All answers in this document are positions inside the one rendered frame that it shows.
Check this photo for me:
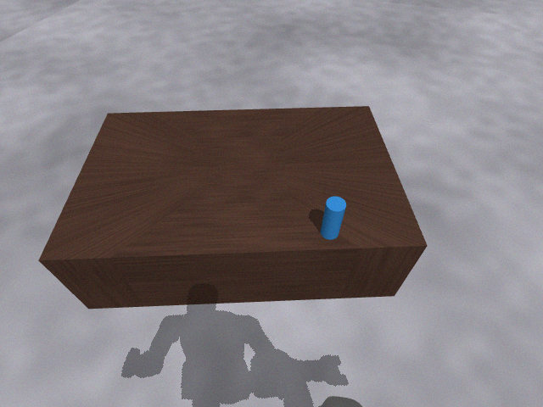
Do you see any can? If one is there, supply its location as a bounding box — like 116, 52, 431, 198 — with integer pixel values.
321, 196, 346, 240

